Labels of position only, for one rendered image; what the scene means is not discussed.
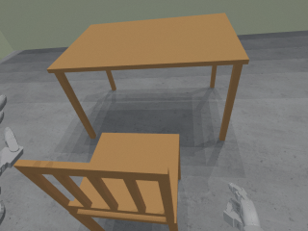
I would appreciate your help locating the robot left hand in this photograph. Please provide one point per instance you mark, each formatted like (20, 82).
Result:
(12, 152)

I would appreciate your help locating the table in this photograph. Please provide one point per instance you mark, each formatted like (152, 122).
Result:
(182, 41)

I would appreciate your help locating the robot right hand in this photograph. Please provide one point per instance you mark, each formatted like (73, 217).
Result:
(245, 212)

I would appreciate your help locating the chair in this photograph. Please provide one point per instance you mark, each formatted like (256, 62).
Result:
(130, 176)

